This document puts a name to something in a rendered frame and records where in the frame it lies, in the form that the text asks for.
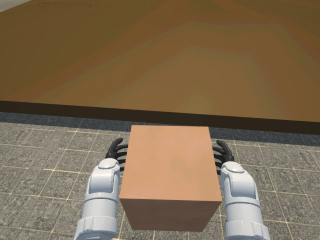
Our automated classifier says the carton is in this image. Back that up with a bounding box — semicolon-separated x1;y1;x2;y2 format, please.
119;125;222;232

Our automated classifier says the right robot hand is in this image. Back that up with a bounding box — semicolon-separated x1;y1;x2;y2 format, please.
212;140;235;175

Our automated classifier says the left robot forearm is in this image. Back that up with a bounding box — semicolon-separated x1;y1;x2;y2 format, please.
73;158;121;240

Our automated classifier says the left robot hand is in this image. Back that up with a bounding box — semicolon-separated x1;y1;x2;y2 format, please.
105;137;128;172

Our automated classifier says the right robot forearm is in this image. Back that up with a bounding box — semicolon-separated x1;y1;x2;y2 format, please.
220;161;271;240

